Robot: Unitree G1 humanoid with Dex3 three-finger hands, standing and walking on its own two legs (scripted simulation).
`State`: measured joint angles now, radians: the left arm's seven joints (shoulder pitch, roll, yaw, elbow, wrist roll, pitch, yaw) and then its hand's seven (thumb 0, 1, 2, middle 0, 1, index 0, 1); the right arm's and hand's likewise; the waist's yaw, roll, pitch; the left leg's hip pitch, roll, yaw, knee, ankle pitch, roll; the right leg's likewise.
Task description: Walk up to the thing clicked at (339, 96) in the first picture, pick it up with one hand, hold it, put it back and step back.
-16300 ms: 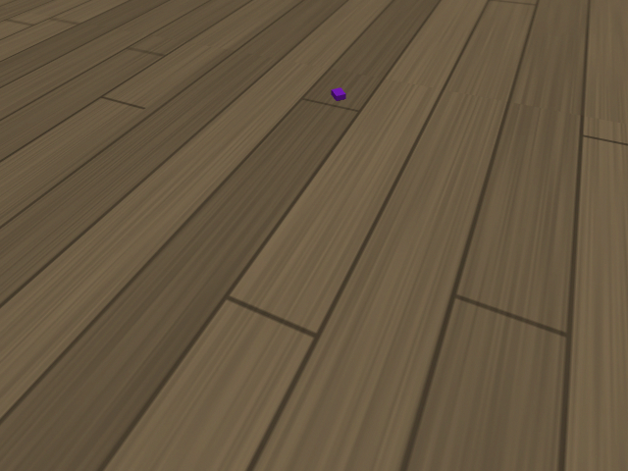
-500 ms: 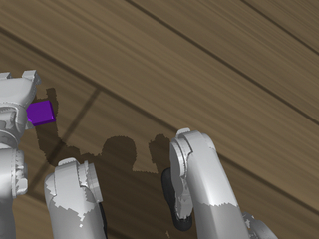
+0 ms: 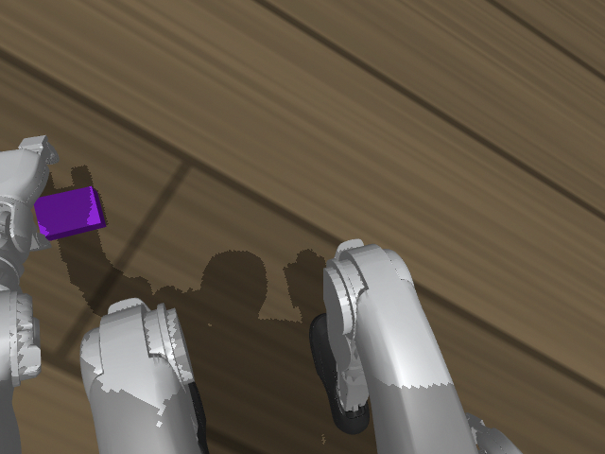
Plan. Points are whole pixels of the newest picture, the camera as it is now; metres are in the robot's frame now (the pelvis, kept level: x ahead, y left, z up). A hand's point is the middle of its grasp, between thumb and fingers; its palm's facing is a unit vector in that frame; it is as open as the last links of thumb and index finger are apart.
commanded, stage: close in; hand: left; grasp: from above
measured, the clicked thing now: (70, 213) +0.48 +0.27 -0.30
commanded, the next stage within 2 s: rest palm in 0.18 s
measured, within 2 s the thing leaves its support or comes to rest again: neither
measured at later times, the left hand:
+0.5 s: hand (61, 209) +0.47 +0.26 -0.22, palm faces -0.48 -0.07 -0.88, open 12.8 cm
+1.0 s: hand (67, 219) +0.47 +0.27 -0.27, palm faces -0.48 -0.11 -0.87, open 12.7 cm
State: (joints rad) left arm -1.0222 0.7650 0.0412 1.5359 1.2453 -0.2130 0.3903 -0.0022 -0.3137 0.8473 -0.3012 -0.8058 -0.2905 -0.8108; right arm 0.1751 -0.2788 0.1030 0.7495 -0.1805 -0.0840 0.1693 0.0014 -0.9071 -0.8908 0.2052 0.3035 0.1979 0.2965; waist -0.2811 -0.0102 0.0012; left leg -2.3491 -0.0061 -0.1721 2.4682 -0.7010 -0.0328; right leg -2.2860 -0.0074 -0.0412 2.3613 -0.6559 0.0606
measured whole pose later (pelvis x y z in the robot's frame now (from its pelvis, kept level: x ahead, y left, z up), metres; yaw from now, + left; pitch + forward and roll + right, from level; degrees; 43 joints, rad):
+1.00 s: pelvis +0.01 +0.01 -0.02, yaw -5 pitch +29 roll -13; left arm -1.06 0.93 0.13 1.79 1.35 -0.24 0.65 0.00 -0.25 0.78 -0.33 -0.71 -0.31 -0.72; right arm 0.10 -0.32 0.24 0.71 -0.31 -0.21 0.28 0.00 -0.90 -0.90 0.20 0.30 0.20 0.30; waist -0.39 -0.11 0.14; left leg -2.36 0.00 -0.25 2.58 -0.76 -0.03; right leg -2.26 0.02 -0.10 2.41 -0.67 0.08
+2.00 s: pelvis +0.00 +0.01 -0.01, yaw -7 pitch +28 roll -15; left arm -1.09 0.97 0.07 1.79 1.29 -0.21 0.67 0.00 0.08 0.51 -0.48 -0.55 -0.56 -0.56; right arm 0.09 -0.35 0.30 0.66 -0.29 -0.25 0.31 0.00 -0.91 -0.90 0.20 0.30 0.19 0.30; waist -0.41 -0.13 0.18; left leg -2.33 0.01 -0.28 2.56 -0.74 -0.01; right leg -2.22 0.03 -0.13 2.35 -0.65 0.09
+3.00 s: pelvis +0.00 +0.02 +0.00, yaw -7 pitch +29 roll -15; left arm -1.09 0.97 0.09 1.76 1.29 -0.21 0.64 0.01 0.23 0.17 -0.85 -0.21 -0.84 -0.21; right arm 0.12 -0.34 0.30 0.63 -0.28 -0.22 0.27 0.00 -0.91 -0.90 0.20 0.30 0.20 0.30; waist -0.41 -0.13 0.17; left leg -2.34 0.01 -0.27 2.54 -0.73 -0.01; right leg -2.22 0.03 -0.13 2.33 -0.64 0.08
